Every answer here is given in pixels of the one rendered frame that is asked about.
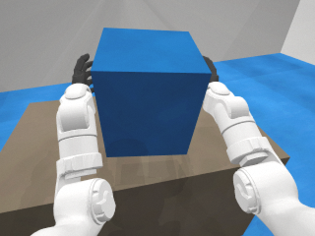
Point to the robot right forearm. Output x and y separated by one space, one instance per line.
245 144

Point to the left robot hand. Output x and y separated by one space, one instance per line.
81 74

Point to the left robot upper arm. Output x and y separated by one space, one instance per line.
81 209

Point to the robot left forearm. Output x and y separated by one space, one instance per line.
76 134

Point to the carton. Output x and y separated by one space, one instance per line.
149 88

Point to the right robot hand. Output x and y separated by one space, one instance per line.
214 76

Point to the pedestal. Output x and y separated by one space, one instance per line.
155 195

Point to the right robot upper arm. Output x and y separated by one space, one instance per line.
267 190

